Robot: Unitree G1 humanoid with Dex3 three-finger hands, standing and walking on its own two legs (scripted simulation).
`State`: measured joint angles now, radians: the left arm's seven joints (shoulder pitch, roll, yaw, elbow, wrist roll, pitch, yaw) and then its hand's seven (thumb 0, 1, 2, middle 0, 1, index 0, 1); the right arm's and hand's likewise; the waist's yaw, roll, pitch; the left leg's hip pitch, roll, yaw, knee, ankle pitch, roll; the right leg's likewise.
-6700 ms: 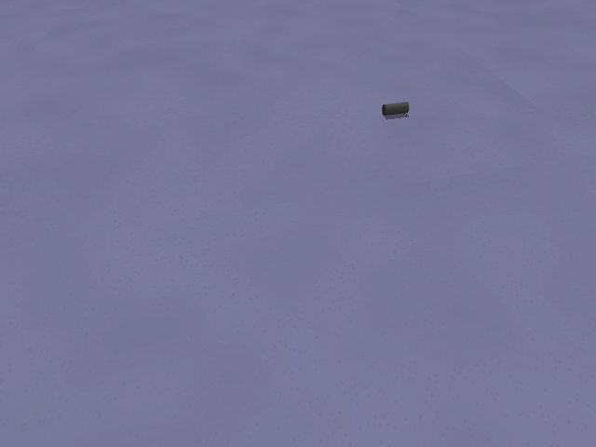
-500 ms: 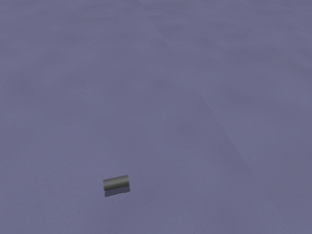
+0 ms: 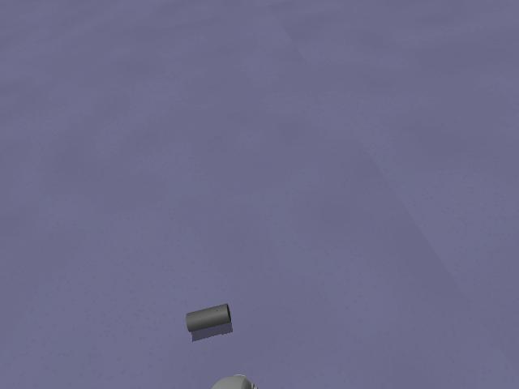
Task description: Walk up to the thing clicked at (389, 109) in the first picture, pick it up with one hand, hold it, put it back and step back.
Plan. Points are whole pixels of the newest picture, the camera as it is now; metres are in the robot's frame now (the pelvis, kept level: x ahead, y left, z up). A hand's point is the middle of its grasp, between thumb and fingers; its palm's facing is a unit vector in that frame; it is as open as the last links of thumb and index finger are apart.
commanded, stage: walk up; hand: left
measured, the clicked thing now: (208, 317) +0.48 +0.33 -0.73
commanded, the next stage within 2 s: stand in 2.00 s
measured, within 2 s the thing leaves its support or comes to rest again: neither
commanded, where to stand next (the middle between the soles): +0.11 +0.04 m, yaw +1 degrees
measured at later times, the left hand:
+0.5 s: hand out of the picture +0.05 +0.31 -0.16, palm faces +0.01 -0.92 -0.40, open 7.4 cm
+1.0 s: hand out of the picture +0.09 +0.30 -0.14, palm faces -0.01 -0.93 -0.38, open 7.4 cm
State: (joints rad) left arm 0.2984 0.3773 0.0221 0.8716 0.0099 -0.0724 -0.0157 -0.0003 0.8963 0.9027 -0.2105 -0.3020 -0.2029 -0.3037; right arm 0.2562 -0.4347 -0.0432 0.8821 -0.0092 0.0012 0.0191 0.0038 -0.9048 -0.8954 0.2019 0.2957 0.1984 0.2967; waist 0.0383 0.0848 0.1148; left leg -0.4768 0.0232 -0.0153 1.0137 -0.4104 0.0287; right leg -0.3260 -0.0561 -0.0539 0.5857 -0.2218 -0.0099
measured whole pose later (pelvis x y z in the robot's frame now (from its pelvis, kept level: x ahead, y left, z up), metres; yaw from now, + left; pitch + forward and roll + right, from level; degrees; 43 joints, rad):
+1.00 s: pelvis +0.03 +0.04 +0.01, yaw +1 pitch -2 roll +0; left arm 0.14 0.37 -0.02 1.09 0.00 -0.04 0.00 0.00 0.90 0.90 -0.21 -0.30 -0.20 -0.30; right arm 0.09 -0.37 -0.02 1.08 -0.01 0.01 0.03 0.00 -0.90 -0.90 0.20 0.30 0.20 0.30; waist 0.01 0.02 0.05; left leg -0.20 0.01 0.05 0.46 -0.23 0.01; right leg -0.16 -0.04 -0.01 0.46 -0.25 0.03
